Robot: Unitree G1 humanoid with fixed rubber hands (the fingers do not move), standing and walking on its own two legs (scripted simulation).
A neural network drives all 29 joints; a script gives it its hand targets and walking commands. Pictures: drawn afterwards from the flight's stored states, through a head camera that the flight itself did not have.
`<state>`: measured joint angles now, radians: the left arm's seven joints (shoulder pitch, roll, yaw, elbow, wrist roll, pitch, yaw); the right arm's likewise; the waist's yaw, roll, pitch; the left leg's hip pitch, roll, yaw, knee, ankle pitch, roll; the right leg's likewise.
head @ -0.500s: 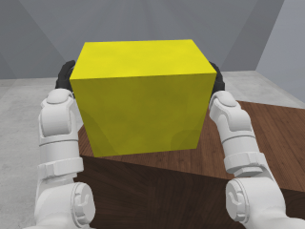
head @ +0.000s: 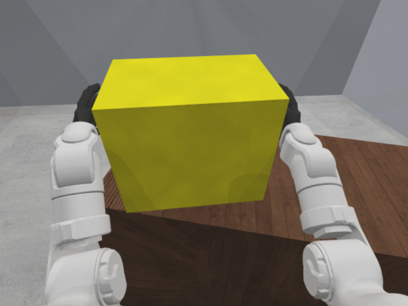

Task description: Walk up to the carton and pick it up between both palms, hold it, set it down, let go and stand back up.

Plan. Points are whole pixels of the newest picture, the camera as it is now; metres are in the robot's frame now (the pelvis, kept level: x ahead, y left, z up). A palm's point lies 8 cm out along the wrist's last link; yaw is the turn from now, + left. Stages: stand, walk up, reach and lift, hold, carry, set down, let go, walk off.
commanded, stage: hold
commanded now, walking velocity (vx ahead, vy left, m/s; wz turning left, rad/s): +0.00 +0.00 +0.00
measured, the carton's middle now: (191, 133) +0.38 +0.01 +0.21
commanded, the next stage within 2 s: none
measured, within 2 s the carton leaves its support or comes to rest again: neither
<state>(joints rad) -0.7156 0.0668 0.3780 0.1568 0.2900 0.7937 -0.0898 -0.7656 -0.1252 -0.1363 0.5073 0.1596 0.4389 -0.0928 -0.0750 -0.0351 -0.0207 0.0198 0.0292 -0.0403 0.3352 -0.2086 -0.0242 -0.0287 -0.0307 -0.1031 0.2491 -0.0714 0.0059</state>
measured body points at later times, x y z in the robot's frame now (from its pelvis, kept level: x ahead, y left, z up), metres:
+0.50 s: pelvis +0.00 +0.00 +0.00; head -0.07 +0.03 +0.44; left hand +0.37 +0.19 +0.24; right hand +0.37 -0.18 +0.25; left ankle +0.00 +0.13 -0.75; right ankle +0.05 -0.13 -0.75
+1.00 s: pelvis +0.00 +0.00 +0.00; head -0.07 +0.02 +0.44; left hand +0.37 +0.19 +0.25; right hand +0.38 -0.18 +0.25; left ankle +0.00 +0.13 -0.75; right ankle +0.05 -0.13 -0.75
